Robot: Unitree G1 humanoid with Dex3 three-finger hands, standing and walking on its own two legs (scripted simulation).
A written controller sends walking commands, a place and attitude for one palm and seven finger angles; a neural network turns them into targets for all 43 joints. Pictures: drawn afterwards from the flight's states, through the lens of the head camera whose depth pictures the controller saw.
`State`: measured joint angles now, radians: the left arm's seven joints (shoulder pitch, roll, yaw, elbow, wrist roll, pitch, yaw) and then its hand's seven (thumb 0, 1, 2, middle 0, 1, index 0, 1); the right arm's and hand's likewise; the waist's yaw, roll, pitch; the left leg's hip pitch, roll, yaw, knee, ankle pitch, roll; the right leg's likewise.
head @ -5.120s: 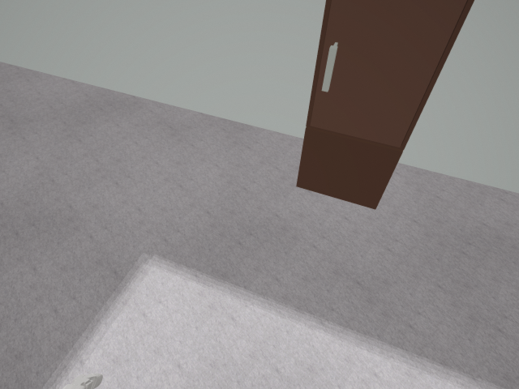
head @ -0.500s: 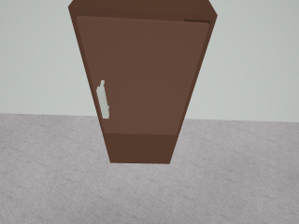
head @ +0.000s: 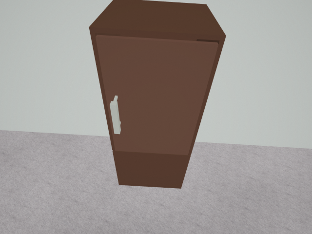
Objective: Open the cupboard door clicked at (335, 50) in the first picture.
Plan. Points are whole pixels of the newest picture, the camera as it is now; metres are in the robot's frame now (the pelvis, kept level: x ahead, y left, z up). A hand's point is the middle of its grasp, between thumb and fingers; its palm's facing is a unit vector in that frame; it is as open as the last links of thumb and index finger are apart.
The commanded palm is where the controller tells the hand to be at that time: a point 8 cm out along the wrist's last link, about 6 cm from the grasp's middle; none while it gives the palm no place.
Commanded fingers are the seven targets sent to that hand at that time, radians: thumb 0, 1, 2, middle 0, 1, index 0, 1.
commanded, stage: look again from close up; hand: left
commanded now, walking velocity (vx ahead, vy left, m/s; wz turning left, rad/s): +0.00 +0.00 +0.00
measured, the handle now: (116, 115) +0.58 +0.19 -0.06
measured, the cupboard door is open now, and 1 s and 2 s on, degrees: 0 0 0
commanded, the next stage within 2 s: shuffle to correct the standing spot in 0.02 s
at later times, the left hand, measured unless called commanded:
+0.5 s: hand out of the picture -0.07 +0.17 -0.18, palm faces +0.06 -0.99 -0.16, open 7.4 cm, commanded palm none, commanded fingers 0.00 0.90 0.90 -0.20 -0.30 -0.20 -0.30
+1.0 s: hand out of the picture +0.09 +0.20 -0.18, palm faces +0.04 -0.97 -0.23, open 7.3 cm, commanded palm none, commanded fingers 0.00 0.90 0.90 -0.20 -0.30 -0.20 -0.30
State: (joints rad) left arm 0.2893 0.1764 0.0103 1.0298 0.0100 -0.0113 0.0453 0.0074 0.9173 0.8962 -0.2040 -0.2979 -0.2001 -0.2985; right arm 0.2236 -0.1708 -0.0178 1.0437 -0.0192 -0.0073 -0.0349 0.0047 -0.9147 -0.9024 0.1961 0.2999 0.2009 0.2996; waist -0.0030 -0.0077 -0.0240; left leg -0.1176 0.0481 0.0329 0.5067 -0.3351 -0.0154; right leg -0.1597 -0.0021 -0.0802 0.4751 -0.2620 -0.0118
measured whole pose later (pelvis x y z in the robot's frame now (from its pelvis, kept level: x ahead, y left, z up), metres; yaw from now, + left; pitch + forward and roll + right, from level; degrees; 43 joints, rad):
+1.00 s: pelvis +0.05 +0.01 -0.01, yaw +0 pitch -1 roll -1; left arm 0.25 0.16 0.05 0.99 0.02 0.00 0.06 0.03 0.93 0.90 -0.20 -0.30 -0.20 -0.30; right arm 0.28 -0.10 -0.05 1.08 -0.01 0.02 -0.05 0.01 -0.92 -0.90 0.20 0.30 0.20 0.30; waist -0.02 0.01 0.08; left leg -0.25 0.04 0.09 0.71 -0.45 0.00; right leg -0.28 -0.04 -0.12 0.58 -0.28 0.00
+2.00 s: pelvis +0.02 +0.03 +0.00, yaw -1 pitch -1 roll +1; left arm 0.36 0.14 -0.02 1.10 0.02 -0.02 0.04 0.01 0.91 0.90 -0.20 -0.30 -0.20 -0.30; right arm 0.31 -0.18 0.01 1.06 -0.02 -0.02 -0.02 0.02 -0.92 -0.90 0.20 0.30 0.20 0.30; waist 0.00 0.03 0.00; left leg -0.21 -0.02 0.12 0.46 -0.24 0.06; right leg -0.24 -0.07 -0.05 0.50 -0.24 0.03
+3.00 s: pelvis +0.00 +0.00 -0.10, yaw +0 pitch +17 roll -3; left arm 0.31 0.29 0.32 0.13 -0.37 -0.39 -0.44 0.01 0.19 0.59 -0.25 -0.76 -0.25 -0.76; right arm 0.22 -0.17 0.01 0.61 0.03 -0.23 -0.04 0.01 -0.90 -0.90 0.20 0.30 0.21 0.30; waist 0.00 0.03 -0.14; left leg -0.99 0.06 -0.02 1.24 -0.54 0.00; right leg -0.95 -0.02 -0.13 1.18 -0.51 -0.04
